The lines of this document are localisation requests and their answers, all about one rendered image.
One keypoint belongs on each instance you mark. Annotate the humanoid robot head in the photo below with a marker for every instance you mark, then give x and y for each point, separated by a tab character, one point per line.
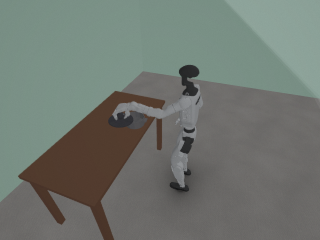
189	71

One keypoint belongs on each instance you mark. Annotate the right robot upper arm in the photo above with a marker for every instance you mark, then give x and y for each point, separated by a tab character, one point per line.
201	101

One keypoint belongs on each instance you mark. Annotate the table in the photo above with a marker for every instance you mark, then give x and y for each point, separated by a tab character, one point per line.
84	163

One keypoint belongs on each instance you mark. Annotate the pot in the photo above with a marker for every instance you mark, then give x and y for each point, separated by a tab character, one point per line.
138	120

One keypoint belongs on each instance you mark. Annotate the lid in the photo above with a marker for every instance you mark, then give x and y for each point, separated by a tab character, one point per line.
120	123

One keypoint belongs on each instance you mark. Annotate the left robot forearm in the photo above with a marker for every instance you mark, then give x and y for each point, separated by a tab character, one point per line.
140	108

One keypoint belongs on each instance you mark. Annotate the robot left hand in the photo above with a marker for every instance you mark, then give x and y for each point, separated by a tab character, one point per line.
121	108

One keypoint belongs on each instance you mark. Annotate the knob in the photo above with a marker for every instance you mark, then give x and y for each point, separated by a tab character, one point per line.
120	115

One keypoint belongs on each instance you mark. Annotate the robot right foot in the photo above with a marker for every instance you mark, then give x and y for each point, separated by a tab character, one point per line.
187	172

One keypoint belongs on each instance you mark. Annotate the left robot upper arm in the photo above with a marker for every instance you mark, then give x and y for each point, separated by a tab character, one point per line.
179	105

